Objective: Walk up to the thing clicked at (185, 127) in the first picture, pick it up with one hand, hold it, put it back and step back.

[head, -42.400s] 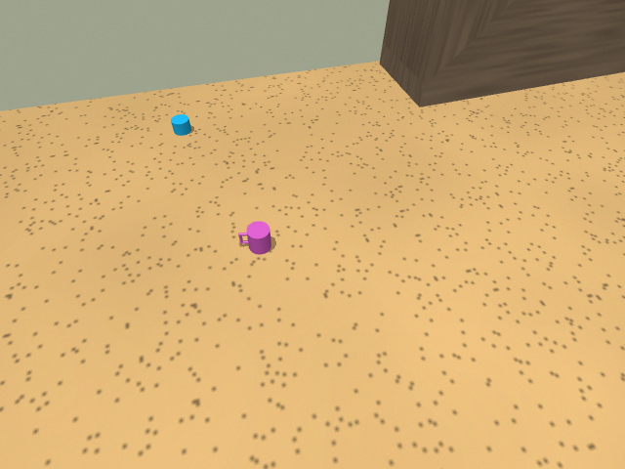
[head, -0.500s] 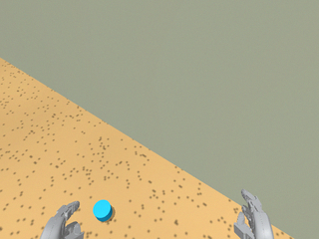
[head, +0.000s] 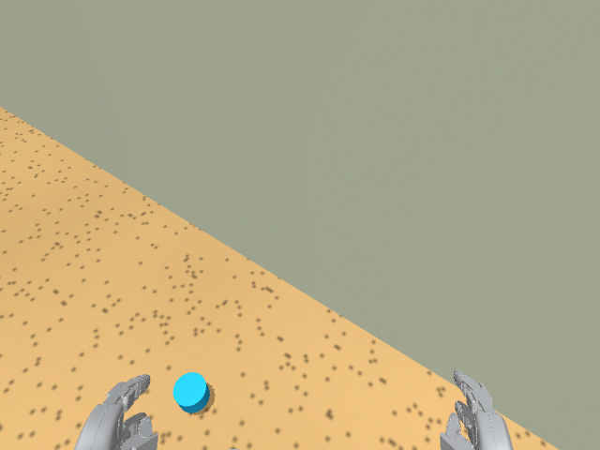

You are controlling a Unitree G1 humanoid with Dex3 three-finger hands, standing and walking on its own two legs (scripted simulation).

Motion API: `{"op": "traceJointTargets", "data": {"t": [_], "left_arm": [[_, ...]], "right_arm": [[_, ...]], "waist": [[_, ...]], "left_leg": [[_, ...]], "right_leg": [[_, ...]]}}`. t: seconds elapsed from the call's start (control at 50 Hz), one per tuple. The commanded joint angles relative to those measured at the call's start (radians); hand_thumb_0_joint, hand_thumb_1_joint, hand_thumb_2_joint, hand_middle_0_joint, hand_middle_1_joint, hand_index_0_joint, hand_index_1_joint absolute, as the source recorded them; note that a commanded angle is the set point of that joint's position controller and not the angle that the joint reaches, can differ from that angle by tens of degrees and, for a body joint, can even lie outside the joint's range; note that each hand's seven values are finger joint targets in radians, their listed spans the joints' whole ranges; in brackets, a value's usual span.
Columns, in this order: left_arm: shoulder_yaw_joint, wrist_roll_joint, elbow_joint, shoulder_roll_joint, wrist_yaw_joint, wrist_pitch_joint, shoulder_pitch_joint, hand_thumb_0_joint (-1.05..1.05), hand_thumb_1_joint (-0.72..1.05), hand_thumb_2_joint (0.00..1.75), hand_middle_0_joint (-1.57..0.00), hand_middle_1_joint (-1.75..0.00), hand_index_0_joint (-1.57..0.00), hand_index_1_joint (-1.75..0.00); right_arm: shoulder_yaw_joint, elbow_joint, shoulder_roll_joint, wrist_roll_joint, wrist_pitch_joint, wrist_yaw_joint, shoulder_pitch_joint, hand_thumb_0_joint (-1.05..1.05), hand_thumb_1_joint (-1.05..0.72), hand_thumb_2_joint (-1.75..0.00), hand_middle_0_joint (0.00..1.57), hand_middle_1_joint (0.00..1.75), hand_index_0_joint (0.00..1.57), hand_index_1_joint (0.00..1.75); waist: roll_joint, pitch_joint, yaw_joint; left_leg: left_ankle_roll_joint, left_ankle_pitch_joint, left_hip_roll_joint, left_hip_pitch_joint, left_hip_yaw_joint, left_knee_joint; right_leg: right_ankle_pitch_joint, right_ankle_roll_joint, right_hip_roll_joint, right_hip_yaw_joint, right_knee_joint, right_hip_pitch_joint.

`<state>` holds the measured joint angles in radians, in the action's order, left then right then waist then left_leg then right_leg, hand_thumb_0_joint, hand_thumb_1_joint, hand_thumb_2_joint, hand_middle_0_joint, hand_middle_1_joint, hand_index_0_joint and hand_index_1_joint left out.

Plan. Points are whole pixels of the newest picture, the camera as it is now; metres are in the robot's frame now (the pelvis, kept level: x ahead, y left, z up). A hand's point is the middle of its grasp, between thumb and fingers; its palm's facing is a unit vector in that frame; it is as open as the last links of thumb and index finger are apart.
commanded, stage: home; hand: left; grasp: from above
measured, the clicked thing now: (191, 392) +0.41 +0.29 -0.68
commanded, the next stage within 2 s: stand in 1.30 s
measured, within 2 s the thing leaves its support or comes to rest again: neither
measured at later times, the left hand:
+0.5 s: hand (150, 443) +0.16 +0.18 -0.05, palm faces +0.05 -0.98 -0.20, open 7.4 cm
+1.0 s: hand (151, 440) +0.17 +0.18 -0.05, palm faces +0.05 -0.98 -0.20, open 7.4 cm
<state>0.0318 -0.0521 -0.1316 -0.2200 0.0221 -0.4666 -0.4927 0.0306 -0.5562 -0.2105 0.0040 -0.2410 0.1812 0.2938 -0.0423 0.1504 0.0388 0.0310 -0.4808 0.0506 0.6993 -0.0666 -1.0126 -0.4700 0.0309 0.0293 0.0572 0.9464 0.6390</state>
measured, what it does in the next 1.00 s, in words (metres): stands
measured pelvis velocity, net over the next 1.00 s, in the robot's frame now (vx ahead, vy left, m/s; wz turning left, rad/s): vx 0.00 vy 0.00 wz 0.00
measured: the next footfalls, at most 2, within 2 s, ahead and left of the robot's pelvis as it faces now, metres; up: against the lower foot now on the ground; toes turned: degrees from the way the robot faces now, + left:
none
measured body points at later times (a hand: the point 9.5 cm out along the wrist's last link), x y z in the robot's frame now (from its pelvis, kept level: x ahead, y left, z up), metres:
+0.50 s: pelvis +0.00 +0.00 +0.00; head +0.02 +0.01 +0.45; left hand +0.16 +0.23 -0.03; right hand +0.16 -0.24 -0.06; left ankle +0.01 +0.13 -0.68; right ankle +0.00 -0.14 -0.68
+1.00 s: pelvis +0.00 +0.00 +0.00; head +0.02 +0.01 +0.45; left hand +0.16 +0.23 -0.03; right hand +0.16 -0.24 -0.06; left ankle +0.01 +0.13 -0.68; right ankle +0.00 -0.14 -0.68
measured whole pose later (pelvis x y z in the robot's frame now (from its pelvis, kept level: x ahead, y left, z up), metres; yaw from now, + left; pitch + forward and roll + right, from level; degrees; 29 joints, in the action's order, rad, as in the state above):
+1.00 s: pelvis +0.00 +0.00 +0.00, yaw +0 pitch +10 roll -3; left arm 0.03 -0.05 -0.14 -0.23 0.02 -0.47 -0.49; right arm 0.03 -0.55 -0.21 0.01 -0.24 0.18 0.29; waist -0.04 0.15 0.04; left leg 0.03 -0.49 0.05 0.70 -0.07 -1.02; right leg -0.47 0.04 0.03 0.06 0.94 0.64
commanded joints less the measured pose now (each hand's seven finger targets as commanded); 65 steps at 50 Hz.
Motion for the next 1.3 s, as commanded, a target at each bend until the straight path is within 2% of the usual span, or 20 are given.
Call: {"op": "traceJointTargets", "data": {"t": [0.0,0.08,0.16,0.28,0.34,0.42,0.48,0.52,0.56,0.7,0.8,0.84,0.86,0.98,1.0,1.04,1.12,1.2,1.24,1.28], "left_arm": [[0.069,0.007,-0.193,-0.102,0.003,0.049,0.023,0.0,0.9,0.9,-0.2,-0.3,-0.2,-0.3],[0.063,0.006,-0.196,-0.101,0.003,0.047,0.024,0.0,0.9,0.9,-0.2,-0.3,-0.2,-0.3],[0.062,0.006,-0.193,-0.101,0.003,0.046,0.021,0.0,0.9,0.9,-0.2,-0.3,-0.2,-0.3],[0.062,0.006,-0.208,-0.102,0.003,0.044,0.029,0.0,0.9,0.9,-0.2,-0.3,-0.2,-0.3],[0.057,0.012,-0.207,-0.105,0.002,0.043,0.047,0.0,0.9,0.9,-0.2,-0.3,-0.2,-0.3],[0.052,0.011,-0.199,-0.098,0.002,0.038,0.024,0.0,0.9,0.9,-0.2,-0.3,-0.2,-0.3],[0.067,0.013,-0.22,-0.119,0.006,0.041,0.044,0.0,0.9,0.9,-0.2,-0.3,-0.2,-0.3],[0.046,0.01,-0.178,-0.085,0.002,0.037,0.01,0.0,0.9,0.9,-0.2,-0.3,-0.2,-0.3],[0.065,0.01,-0.207,-0.105,0.004,0.039,0.019,0.0,0.9,0.9,-0.2,-0.3,-0.2,-0.3],[0.053,0.006,-0.192,-0.098,0.002,0.045,0.024,0.0,0.9,0.9,-0.2,-0.3,-0.2,-0.3],[0.071,0.006,-0.225,-0.117,0.006,0.05,0.036,0.0,0.9,0.9,-0.2,-0.3,-0.2,-0.3],[0.049,0.005,-0.166,-0.089,0.002,0.041,0.0,0.0,0.9,0.9,-0.2,-0.3,-0.2,-0.3],[0.069,0.005,-0.228,-0.115,0.004,0.047,0.029,0.0,0.9,0.9,-0.2,-0.3,-0.2,-0.3],[0.052,0.004,-0.191,-0.092,0.002,0.045,0.007,0.0,0.9,0.9,-0.2,-0.3,-0.2,-0.3],[0.074,0.005,-0.228,-0.119,0.005,0.05,0.032,0.0,0.9,0.9,-0.2,-0.3,-0.2,-0.3],[0.054,0.01,-0.182,-0.093,0.004,0.051,0.002,0.0,0.9,0.9,-0.2,-0.3,-0.2,-0.3],[0.063,0.009,-0.226,-0.115,0.007,0.056,0.023,0.0,0.9,0.9,-0.2,-0.3,-0.2,-0.3],[0.053,0.008,-0.191,-0.094,0.006,0.047,0.003,0.0,0.9,0.9,-0.2,-0.3,-0.2,-0.3],[0.084,0.01,-0.251,-0.143,0.009,0.053,0.042,0.0,0.9,0.9,-0.2,-0.3,-0.2,-0.3],[0.039,0.01,-0.17,-0.092,0.004,0.037,0.001,0.0,0.9,0.9,-0.2,-0.3,-0.2,-0.3]], "right_arm": [[-0.054,0.164,-0.128,-0.001,-0.066,0.017,-0.085,0.0,-0.9,-0.9,0.2,0.3,0.2,0.3],[-0.053,0.164,-0.128,0.002,-0.07,0.017,-0.09,0.0,-0.9,-0.9,0.2,0.3,0.2,0.3],[-0.056,0.163,-0.13,0.001,-0.068,0.018,-0.083,0.0,-0.9,-0.9,0.2,0.3,0.2,0.3],[-0.054,0.157,-0.125,0.0,-0.072,0.019,-0.081,0.0,-0.9,-0.9,0.2,0.3,0.2,0.3],[-0.054,0.164,-0.128,0.001,-0.07,0.018,-0.09,0.0,-0.9,-0.9,0.2,0.3,0.2,0.3],[-0.053,0.16,-0.125,0.001,-0.072,0.019,-0.086,0.0,-0.9,-0.9,0.2,0.3,0.2,0.3],[-0.054,0.156,-0.125,-0.001,-0.07,0.02,-0.083,0.0,-0.9,-0.9,0.2,0.3,0.2,0.3],[-0.052,0.159,-0.123,0.0,-0.071,0.019,-0.083,0.0,-0.9,-0.9,0.2,0.3,0.2,0.3],[-0.055,0.159,-0.125,-0.001,-0.069,0.019,-0.085,0.0,-0.9,-0.9,0.2,0.3,0.2,0.3],[-0.054,0.158,-0.125,-0.001,-0.067,0.017,-0.08,0.0,-0.9,-0.9,0.2,0.3,0.2,0.3],[-0.053,0.157,-0.122,0.0,-0.065,0.018,-0.079,0.0,-0.9,-0.9,0.2,0.3,0.2,0.3],[-0.051,0.163,-0.124,0.0,-0.064,0.018,-0.086,0.0,-0.9,-0.9,0.2,0.3,0.2,0.3],[-0.054,0.162,-0.126,0.0,-0.064,0.018,-0.082,0.0,-0.9,-0.9,0.2,0.3,0.2,0.3],[-0.055,0.162,-0.124,-0.001,-0.06,0.017,-0.079,0.0,-0.9,-0.9,0.2,0.3,0.2,0.3],[-0.057,0.161,-0.126,0.001,-0.059,0.017,-0.078,0.0,-0.9,-0.9,0.2,0.3,0.2,0.3],[-0.056,0.162,-0.123,0.0,-0.057,0.016,-0.081,0.0,-0.9,-0.9,0.2,0.3,0.2,0.3],[-0.06,0.16,-0.125,0.001,-0.056,0.016,-0.072,0.0,-0.9,-0.9,0.2,0.3,0.2,0.3],[-0.06,0.161,-0.126,-0.001,-0.054,0.016,-0.07,0.0,-0.9,-0.9,0.2,0.3,0.2,0.3],[-0.061,0.161,-0.128,-0.001,-0.051,0.015,-0.074,0.0,-0.9,-0.9,0.2,0.3,0.2,0.3],[-0.055,0.162,-0.127,-0.001,-0.051,0.014,-0.079,0.0,-0.9,-0.9,0.2,0.3,0.2,0.3]], "waist": [[-0.016,0.077,-0.005],[-0.003,0.072,-0.005],[-0.012,0.094,0.003],[-0.01,0.101,-0.005],[-0.015,0.067,-0.001],[-0.012,0.074,-0.002],[-0.012,0.083,-0.002],[-0.01,0.078,0.004],[-0.031,0.094,-0.006],[-0.024,0.086,-0.002],[-0.018,0.089,-0.007],[0.001,0.066,-0.003],[-0.017,0.09,-0.007],[-0.002,0.098,0.003],[-0.024,0.09,-0.006],[-0.011,0.084,-0.002],[-0.027,0.105,0.0],[-0.001,0.105,0.004],[-0.03,0.098,-0.008],[-0.001,0.065,0.003]], "left_leg": [[-0.034,0.167,-0.046,-0.097,0.036,0.175],[-0.036,0.136,-0.044,-0.093,0.03,0.185],[-0.035,0.197,-0.042,-0.118,0.035,0.174],[-0.036,0.204,-0.047,-0.113,0.04,0.164],[-0.036,0.156,-0.044,-0.1,0.035,0.182],[-0.036,0.177,-0.044,-0.102,0.034,0.176],[-0.037,0.197,-0.046,-0.108,0.038,0.167],[-0.036,0.187,-0.045,-0.109,0.037,0.172],[-0.032,0.203,-0.039,-0.118,0.03,0.177],[-0.031,0.201,-0.038,-0.11,0.022,0.181],[-0.034,0.182,-0.04,-0.106,0.03,0.176],[-0.037,0.169,-0.045,-0.089,0.035,0.172],[-0.035,0.179,-0.043,-0.104,0.036,0.173],[-0.035,0.219,-0.045,-0.104,0.037,0.157],[-0.033,0.199,-0.044,-0.099,0.037,0.163],[-0.032,0.197,-0.04,-0.101,0.031,0.171],[-0.031,0.24,-0.04,-0.119,0.033,0.16],[-0.033,0.27,-0.041,-0.122,0.038,0.147],[-0.032,0.247,-0.043,-0.114,0.039,0.152],[-0.035,0.21,-0.042,-0.099,0.036,0.162]], "right_leg": [[0.153,-0.022,-0.048,0.025,-0.16,-0.029],[0.124,-0.023,-0.048,0.026,-0.165,-0.029],[0.179,-0.024,-0.05,0.024,-0.153,-0.036],[0.187,-0.022,-0.044,0.02,-0.161,-0.048],[0.142,-0.022,-0.047,0.023,-0.163,-0.025],[0.162,-0.023,-0.046,0.025,-0.159,-0.033],[0.18,-0.021,-0.045,0.021,-0.161,-0.039],[0.17,-0.022,-0.046,0.023,-0.157,-0.034],[0.178,-0.026,-0.048,0.027,-0.151,-0.037],[0.175,-0.025,-0.05,0.029,-0.146,-0.036],[0.161,-0.024,-0.047,0.026,-0.153,-0.04],[0.155,-0.021,-0.046,0.024,-0.161,-0.028],[0.162,-0.024,-0.046,0.022,-0.157,-0.039],[0.2,-0.02,-0.046,0.023,-0.149,-0.045],[0.181,-0.022,-0.046,0.023,-0.151,-0.036],[0.171,-0.024,-0.049,0.027,-0.145,-0.033],[0.212,-0.025,-0.047,0.025,-0.138,-0.042],[0.243,-0.022,-0.046,0.022,-0.14,-0.05],[0.222,-0.023,-0.043,0.02,-0.146,-0.046],[0.19,-0.022,-0.046,0.025,-0.153,-0.03]]}}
